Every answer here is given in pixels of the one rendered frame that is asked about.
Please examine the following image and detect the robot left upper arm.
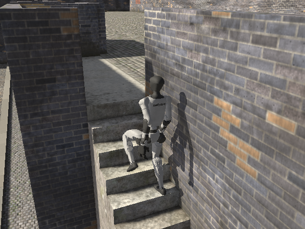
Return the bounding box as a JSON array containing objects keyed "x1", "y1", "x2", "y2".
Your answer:
[{"x1": 139, "y1": 97, "x2": 153, "y2": 125}]

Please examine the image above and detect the right robot forearm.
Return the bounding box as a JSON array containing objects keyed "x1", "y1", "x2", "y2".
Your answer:
[{"x1": 159, "y1": 120, "x2": 171, "y2": 133}]

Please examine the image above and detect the left robot foot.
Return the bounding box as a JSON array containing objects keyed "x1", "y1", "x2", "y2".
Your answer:
[{"x1": 127, "y1": 162, "x2": 138, "y2": 172}]

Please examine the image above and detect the left robot hand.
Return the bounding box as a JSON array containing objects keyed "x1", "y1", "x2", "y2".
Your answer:
[{"x1": 138, "y1": 145, "x2": 149, "y2": 160}]

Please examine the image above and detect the right robot foot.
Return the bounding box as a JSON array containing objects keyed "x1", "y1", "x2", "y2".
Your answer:
[{"x1": 153, "y1": 184, "x2": 166, "y2": 195}]

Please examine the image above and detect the robot right upper arm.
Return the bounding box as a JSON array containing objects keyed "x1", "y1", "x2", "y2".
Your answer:
[{"x1": 164, "y1": 95, "x2": 172, "y2": 121}]

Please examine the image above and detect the robot foot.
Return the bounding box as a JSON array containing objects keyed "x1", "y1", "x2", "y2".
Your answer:
[
  {"x1": 127, "y1": 162, "x2": 138, "y2": 172},
  {"x1": 153, "y1": 184, "x2": 166, "y2": 195}
]

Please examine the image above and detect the left robot forearm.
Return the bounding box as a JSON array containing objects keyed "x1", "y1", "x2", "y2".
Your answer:
[{"x1": 141, "y1": 119, "x2": 150, "y2": 146}]

